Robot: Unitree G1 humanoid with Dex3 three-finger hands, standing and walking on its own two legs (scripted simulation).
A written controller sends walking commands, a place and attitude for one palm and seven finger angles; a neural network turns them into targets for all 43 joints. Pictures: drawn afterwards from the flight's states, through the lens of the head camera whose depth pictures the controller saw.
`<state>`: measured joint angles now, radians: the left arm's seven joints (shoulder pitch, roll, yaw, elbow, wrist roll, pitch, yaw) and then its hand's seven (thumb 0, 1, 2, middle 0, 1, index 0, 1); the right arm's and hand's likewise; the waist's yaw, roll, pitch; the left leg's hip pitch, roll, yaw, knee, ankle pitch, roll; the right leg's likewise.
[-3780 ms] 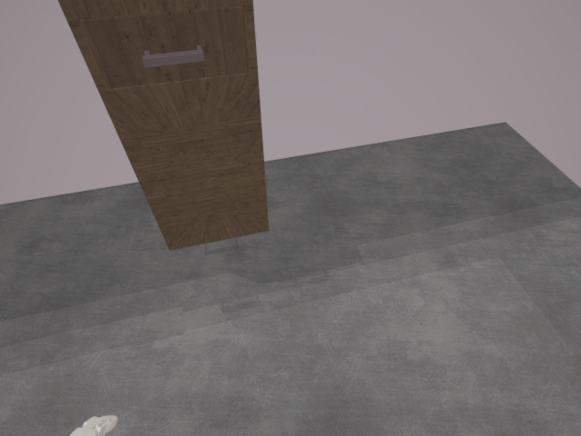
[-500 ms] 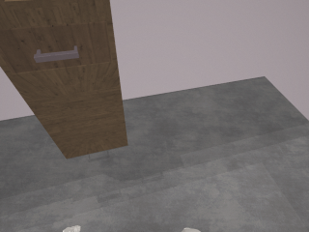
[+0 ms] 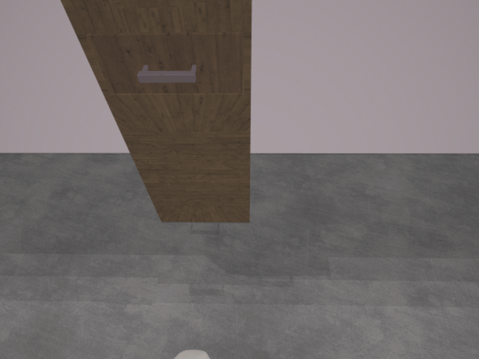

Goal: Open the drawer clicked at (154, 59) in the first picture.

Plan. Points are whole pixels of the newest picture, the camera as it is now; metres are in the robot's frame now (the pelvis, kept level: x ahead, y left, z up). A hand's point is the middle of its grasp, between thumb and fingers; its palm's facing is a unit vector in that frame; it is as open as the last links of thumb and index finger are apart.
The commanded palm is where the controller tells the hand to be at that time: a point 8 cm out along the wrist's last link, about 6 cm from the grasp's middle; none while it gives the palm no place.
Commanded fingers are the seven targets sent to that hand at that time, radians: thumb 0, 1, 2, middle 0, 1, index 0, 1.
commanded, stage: take the last steps up to it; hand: left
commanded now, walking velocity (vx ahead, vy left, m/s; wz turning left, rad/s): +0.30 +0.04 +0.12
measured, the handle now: (168, 72) +0.76 +0.25 +0.06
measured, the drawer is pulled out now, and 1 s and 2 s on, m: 0.00 0.00 0.00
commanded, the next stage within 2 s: come to a stop and stand still in 0.64 s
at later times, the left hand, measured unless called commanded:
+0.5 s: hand out of the picture +0.13 +0.24 -0.18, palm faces +0.06 -0.99 -0.15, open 7.4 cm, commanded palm none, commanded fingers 0.00 0.90 0.90 -0.20 -0.30 -0.20 -0.30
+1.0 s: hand (152, 289) +0.27 +0.22 -0.18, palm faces +0.08 -0.98 -0.20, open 7.3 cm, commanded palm none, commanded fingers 0.00 0.90 0.90 -0.20 -0.30 -0.20 -0.30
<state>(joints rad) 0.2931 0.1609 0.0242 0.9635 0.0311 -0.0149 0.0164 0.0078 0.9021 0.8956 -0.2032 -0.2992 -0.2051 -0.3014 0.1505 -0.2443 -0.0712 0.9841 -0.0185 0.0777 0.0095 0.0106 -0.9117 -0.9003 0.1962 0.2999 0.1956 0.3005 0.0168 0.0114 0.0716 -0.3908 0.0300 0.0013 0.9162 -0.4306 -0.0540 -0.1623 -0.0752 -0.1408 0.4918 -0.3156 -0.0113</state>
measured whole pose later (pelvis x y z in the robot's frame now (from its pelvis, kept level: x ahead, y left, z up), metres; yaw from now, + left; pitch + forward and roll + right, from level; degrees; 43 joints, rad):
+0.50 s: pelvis +0.09 +0.06 +0.00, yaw +2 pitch -2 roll +0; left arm 0.23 0.19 0.05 1.06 0.03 0.01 -0.02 0.01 0.91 0.90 -0.20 -0.30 -0.20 -0.30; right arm 0.41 -0.14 -0.03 1.12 -0.02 -0.05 -0.03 0.00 -0.93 -0.90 0.20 0.30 0.20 0.30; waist 0.00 -0.04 0.05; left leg 0.08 -0.04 0.10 0.28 -0.32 0.06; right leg -0.55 -0.10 -0.07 0.92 -0.21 0.03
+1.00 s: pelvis +0.22 +0.04 -0.01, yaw +2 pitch -2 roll -2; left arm 0.20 0.15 0.04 1.03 0.02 0.00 0.03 0.00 0.93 0.90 -0.20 -0.30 -0.20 -0.30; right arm 0.24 -0.16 -0.05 1.05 -0.01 0.04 -0.03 0.03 -0.95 -0.90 0.20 0.30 0.20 0.30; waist 0.00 0.03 0.05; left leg -0.39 0.07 0.04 0.75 -0.35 -0.03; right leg -0.25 0.00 -0.14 0.51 -0.22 -0.04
